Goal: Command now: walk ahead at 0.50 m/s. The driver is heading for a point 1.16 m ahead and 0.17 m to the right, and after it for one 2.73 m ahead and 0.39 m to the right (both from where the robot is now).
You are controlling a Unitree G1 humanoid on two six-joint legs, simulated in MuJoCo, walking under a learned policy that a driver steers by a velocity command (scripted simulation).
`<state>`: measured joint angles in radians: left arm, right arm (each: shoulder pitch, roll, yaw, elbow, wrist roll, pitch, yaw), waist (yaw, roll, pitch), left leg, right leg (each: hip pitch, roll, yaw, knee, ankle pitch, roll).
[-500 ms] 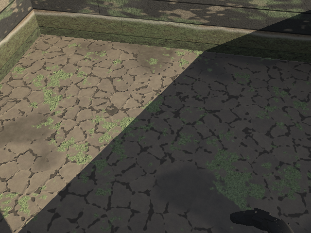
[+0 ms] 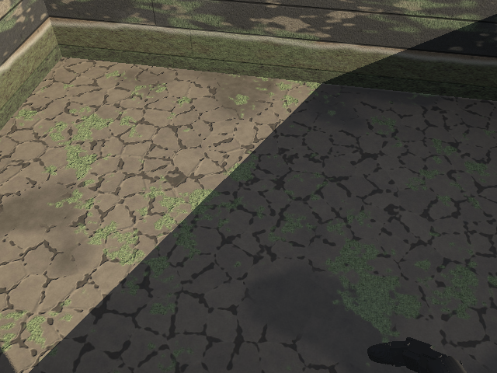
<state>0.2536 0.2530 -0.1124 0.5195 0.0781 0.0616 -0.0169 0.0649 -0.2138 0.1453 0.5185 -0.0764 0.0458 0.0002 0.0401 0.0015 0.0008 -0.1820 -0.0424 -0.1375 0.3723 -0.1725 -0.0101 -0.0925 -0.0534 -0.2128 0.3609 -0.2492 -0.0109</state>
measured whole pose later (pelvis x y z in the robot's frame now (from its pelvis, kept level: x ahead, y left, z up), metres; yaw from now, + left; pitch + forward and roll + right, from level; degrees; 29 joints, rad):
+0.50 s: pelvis +0.00 +0.00 +0.00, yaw +0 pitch -1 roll +0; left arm 0.25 0.25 -0.11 0.52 0.08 0.06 -0.02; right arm 0.07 -0.21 0.15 0.52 -0.08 0.05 0.00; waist 0.04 0.00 0.00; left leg -0.18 -0.03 -0.14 0.36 -0.16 -0.02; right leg -0.09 -0.04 -0.20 0.34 -0.24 -0.02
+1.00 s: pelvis +0.00 +0.00 +0.00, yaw -1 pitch -1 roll +0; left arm 0.25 0.25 -0.12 0.53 0.08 0.06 -0.02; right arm 0.08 -0.21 0.15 0.52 -0.08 0.05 -0.01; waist 0.04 0.00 0.00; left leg -0.17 -0.03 -0.13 0.34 -0.15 -0.02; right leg -0.09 -0.03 -0.18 0.33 -0.23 -0.02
